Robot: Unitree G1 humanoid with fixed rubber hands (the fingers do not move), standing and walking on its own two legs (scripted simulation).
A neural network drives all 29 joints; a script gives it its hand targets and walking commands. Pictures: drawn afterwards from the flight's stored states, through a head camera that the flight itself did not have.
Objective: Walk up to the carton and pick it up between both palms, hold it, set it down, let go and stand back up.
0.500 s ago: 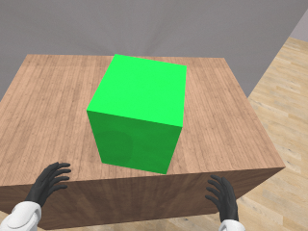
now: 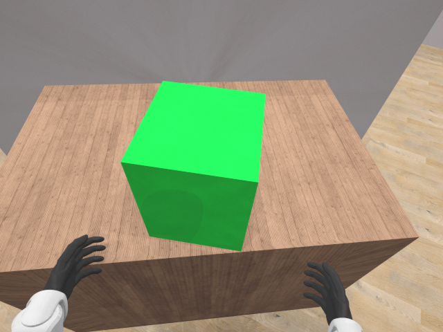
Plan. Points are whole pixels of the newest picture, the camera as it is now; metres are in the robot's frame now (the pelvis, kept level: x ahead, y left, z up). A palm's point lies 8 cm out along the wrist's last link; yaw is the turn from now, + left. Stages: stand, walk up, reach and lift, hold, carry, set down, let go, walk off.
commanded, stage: set down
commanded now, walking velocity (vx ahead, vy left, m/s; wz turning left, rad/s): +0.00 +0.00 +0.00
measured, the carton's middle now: (203, 169) +0.41 +0.04 +0.04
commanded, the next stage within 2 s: let go in 0.28 s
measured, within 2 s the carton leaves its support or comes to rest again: neither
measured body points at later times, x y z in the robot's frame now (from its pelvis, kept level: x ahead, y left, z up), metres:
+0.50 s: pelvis +0.00 -0.01 +0.00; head +0.01 -0.02 +0.45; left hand +0.22 +0.26 -0.01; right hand +0.17 -0.23 -0.09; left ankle +0.02 +0.11 -0.74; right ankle +0.00 -0.14 -0.74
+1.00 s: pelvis +0.01 -0.01 +0.00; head +0.03 -0.03 +0.45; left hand +0.21 +0.26 -0.01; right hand +0.14 -0.29 -0.11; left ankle +0.02 +0.11 -0.74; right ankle +0.00 -0.14 -0.74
